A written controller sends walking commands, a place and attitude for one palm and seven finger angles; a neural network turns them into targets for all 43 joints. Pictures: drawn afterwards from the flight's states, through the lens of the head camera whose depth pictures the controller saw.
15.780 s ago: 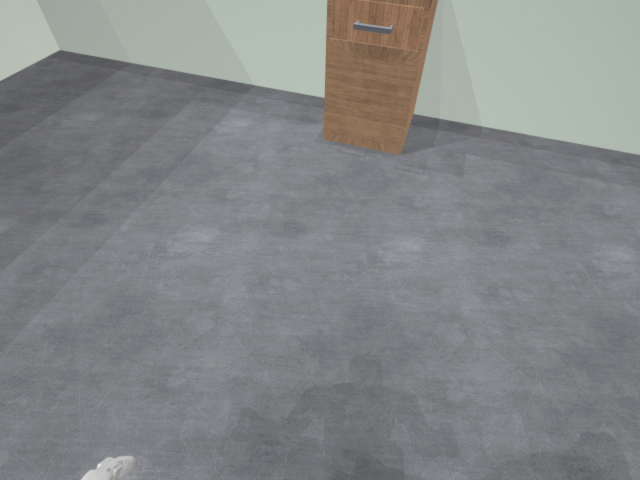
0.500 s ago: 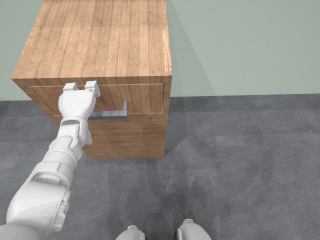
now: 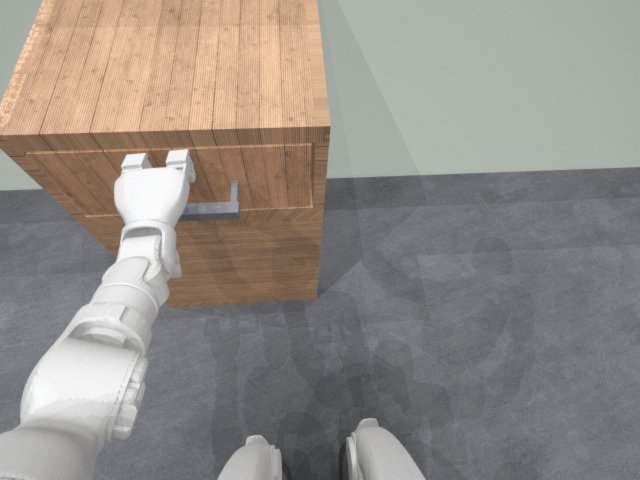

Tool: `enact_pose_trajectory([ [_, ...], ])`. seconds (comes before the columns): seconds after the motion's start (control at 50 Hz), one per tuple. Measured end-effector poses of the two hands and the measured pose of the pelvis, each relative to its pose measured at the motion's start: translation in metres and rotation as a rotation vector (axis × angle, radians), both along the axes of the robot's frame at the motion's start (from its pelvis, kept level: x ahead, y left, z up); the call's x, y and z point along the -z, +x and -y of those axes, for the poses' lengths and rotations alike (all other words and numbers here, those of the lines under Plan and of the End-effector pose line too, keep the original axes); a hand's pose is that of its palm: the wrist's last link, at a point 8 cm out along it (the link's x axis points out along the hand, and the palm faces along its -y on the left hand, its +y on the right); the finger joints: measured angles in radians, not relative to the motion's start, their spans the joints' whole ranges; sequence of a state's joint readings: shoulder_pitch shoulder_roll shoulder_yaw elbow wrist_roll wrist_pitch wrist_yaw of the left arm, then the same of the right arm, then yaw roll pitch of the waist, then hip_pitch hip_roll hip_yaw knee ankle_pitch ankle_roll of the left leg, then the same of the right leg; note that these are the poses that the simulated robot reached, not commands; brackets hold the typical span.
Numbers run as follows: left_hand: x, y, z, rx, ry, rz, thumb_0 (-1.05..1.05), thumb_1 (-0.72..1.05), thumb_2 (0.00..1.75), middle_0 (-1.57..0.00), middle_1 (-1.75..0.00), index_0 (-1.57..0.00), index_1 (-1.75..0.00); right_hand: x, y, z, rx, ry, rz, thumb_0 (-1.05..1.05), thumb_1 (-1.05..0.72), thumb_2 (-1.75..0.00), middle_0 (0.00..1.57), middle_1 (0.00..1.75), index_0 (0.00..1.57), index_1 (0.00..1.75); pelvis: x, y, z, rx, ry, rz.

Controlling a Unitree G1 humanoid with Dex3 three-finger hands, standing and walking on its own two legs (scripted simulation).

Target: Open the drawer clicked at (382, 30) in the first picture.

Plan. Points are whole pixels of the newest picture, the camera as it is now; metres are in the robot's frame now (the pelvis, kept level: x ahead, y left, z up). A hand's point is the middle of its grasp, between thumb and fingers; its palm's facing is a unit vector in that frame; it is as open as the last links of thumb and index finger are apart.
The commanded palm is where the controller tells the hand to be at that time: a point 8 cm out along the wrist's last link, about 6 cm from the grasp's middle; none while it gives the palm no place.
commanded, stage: lower the fingers behind the handle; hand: left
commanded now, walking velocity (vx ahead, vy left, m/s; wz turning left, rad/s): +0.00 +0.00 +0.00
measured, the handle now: (186, 200) +0.52 +0.17 -0.07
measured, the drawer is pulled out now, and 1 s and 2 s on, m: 0.00 0.00 0.00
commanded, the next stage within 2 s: close the thumb around the handle in 1.28 s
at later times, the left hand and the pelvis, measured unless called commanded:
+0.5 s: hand (180, 222) +0.48 +0.18 -0.06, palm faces +0.00 -0.03 -1.00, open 13.6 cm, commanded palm +0.47 +0.18 -0.02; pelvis -0.01 +0.00 -0.03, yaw +0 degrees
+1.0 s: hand (177, 234) +0.48 +0.19 -0.09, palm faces -0.05 -0.02 -1.00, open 13.8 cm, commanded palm +0.47 +0.18 -0.04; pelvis -0.04 +0.00 -0.06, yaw +0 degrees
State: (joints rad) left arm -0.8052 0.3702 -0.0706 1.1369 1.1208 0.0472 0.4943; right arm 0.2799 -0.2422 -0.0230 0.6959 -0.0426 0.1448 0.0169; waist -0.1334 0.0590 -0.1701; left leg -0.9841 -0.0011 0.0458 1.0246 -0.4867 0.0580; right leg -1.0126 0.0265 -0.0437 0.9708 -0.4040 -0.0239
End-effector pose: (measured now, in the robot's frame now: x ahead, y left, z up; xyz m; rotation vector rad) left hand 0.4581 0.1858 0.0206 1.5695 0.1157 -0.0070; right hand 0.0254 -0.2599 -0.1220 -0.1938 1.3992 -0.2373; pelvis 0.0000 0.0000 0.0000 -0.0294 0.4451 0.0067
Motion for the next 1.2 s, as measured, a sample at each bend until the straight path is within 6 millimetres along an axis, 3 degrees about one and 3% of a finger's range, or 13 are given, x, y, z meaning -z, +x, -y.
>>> enact_pose_trajectory([
  [0.14,0.009,-0.001,-0.003,0.052,-0.042,-0.059,0.0,-0.49,0.3,-0.32,-1.21,-0.32,-1.21,0.002,-0.017,0.001,0.005,-0.023,-0.006,0.0,-0.91,-0.9,0.2,0.29,0.2,0.3,0.006,-0.004,0.001,-0.002,-0.003,-0.015],
  [0.28,0.025,0.002,0.001,0.113,-0.059,0.004,0.0,-0.49,0.3,-0.32,-1.21,-0.32,-1.21,0.013,-0.029,0.006,-0.007,-0.044,-0.042,0.0,-0.91,-0.9,0.2,0.29,0.2,0.3,0.022,-0.007,0.001,-0.007,-0.011,-0.055],
  [0.4,0.03,0.0,0.003,0.092,-0.051,0.085,0.0,-0.49,0.3,-0.34,-1.24,-0.33,-1.22,0.024,-0.028,0.006,-0.013,-0.027,-0.059,0.0,-0.91,-0.9,0.2,0.29,0.2,0.3,0.029,-0.011,0.001,-0.007,-0.013,-0.071],
  [0.66,0.028,0.001,0.008,0.033,-0.02,0.034,0.0,-0.49,0.3,-0.33,-1.21,-0.31,-1.26,0.028,-0.016,0.003,-0.037,-0.021,0.024,0.0,-0.91,-0.9,0.2,0.29,0.2,0.3,0.032,-0.023,0.004,-0.011,-0.01,-0.061],
  [0.82,0.033,0.0,0.006,0.058,-0.013,0.061,0.0,-0.49,0.3,-0.32,-1.21,-0.29,-1.28,0.037,-0.028,0.011,-0.05,-0.051,0.034,0.0,-0.91,-0.9,0.2,0.29,0.2,0.3,0.048,-0.035,0.006,-0.014,-0.014,-0.079],
  [0.92,0.062,-0.004,-0.002,0.021,0.015,-0.02,0.0,-0.49,0.3,-0.32,-1.22,-0.3,-1.26,0.046,-0.04,0.013,-0.033,-0.059,0.023,0.0,-0.91,-0.9,0.2,0.29,0.2,0.3,0.058,-0.042,0.005,-0.009,-0.015,-0.097],
  [1.06,0.059,0.001,-0.008,0.05,-0.011,0.022,0.0,-0.49,0.3,-0.31,-1.21,-0.32,-1.22,0.055,-0.056,0.007,-0.014,-0.051,-0.019,0.0,-0.91,-0.9,0.2,0.29,0.2,0.3,0.065,-0.043,0.004,-0.01,-0.021,-0.112],
  [1.2,0.061,0.002,-0.01,0.046,-0.019,0.005,0.0,-0.49,0.3,-0.31,-1.2,-0.33,-1.22,0.053,-0.056,-0.002,-0.011,-0.028,-0.04,0.0,-0.91,-0.9,0.2,0.29,0.2,0.3,0.06,-0.036,0.002,-0.011,-0.025,-0.12],
])
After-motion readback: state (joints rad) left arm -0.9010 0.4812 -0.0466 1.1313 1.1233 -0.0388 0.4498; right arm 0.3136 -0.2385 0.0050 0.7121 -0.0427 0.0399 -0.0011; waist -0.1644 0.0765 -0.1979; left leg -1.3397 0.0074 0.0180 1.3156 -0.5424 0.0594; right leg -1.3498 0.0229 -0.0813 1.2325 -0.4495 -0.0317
